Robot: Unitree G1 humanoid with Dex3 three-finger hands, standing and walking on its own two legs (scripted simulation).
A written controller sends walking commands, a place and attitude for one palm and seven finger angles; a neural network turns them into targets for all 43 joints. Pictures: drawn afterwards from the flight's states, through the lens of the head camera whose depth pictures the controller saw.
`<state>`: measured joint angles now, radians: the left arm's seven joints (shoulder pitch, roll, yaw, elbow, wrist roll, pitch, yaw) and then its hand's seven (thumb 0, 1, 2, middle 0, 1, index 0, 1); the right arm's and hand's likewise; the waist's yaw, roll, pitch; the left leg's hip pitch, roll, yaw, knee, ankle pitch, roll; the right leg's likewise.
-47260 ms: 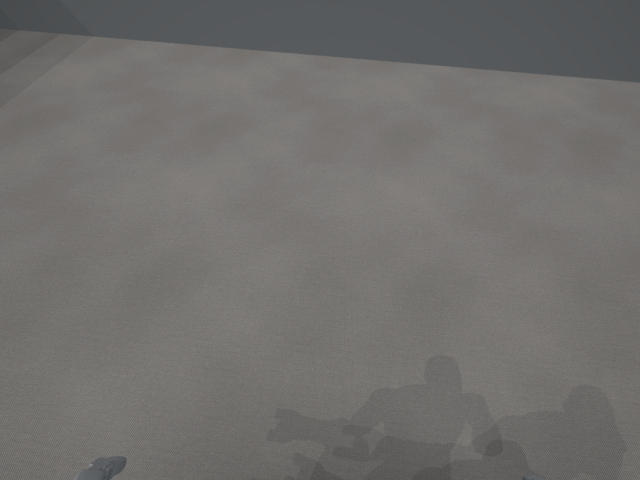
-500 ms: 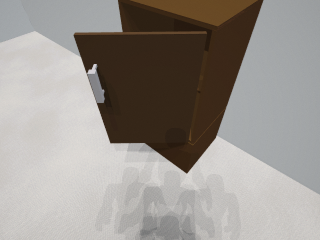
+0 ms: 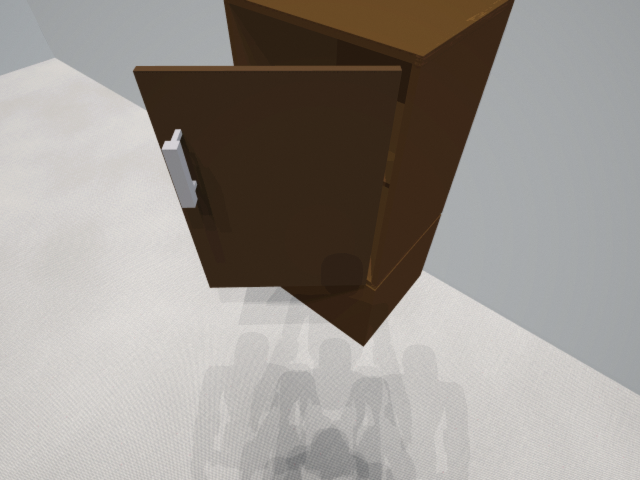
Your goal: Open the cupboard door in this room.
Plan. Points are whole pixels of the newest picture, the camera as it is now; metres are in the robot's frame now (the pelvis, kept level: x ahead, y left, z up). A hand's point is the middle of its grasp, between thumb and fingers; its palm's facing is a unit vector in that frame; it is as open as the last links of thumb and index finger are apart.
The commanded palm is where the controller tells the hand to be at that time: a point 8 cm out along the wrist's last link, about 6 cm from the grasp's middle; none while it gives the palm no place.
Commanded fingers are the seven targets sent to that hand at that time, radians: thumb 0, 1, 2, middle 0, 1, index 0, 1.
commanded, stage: shuffle to correct the standing spot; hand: left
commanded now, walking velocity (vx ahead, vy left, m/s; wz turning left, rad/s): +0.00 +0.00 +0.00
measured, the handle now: (183, 168) +0.61 +0.28 +0.03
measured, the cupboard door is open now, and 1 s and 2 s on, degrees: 41 41 41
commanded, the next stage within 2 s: come to a stop and stand still in 0.48 s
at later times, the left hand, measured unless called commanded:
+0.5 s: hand out of the picture +0.04 +0.19 -0.18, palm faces +0.03 -0.99 -0.16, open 7.4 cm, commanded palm none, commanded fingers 0.00 0.90 0.90 -0.20 -0.30 -0.20 -0.30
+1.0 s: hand out of the picture +0.16 +0.24 -0.18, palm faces +0.08 -0.97 -0.22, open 7.3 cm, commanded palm none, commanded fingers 0.00 0.90 0.90 -0.20 -0.30 -0.20 -0.30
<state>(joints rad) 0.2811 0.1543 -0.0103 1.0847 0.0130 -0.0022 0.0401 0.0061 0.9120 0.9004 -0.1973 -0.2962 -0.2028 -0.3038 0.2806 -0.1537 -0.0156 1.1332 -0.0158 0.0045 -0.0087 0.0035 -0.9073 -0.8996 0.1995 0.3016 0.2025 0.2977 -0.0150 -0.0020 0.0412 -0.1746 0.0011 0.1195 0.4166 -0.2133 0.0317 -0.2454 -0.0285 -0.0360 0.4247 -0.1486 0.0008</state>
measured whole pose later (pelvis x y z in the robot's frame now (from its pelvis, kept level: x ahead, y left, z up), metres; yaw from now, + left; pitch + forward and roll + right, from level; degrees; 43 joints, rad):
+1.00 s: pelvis +0.11 +0.05 -0.01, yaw +2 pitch +0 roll +0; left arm 0.18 0.18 0.05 1.00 0.01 0.05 0.05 0.00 0.92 0.90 -0.20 -0.30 -0.20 -0.30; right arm 0.14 -0.17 -0.04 1.00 -0.03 0.00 -0.04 0.01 -0.92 -0.90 0.20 0.30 0.20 0.30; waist 0.01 -0.01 0.12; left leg -0.23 0.00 0.12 0.53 -0.29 0.06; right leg -0.32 -0.04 -0.03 0.84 -0.51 0.02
